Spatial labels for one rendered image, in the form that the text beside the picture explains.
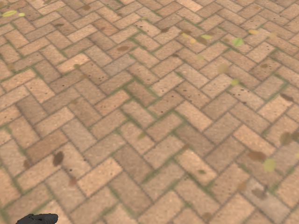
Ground left robot hand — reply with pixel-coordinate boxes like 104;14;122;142
16;213;58;224

